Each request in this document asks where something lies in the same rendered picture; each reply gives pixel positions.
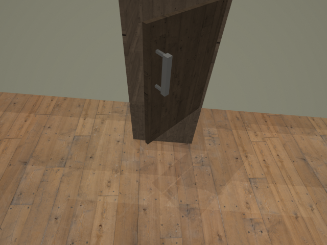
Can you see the handle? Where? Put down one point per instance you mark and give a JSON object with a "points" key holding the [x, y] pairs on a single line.
{"points": [[166, 72]]}

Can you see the cupboard door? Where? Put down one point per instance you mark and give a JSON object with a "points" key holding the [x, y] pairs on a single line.
{"points": [[190, 35]]}

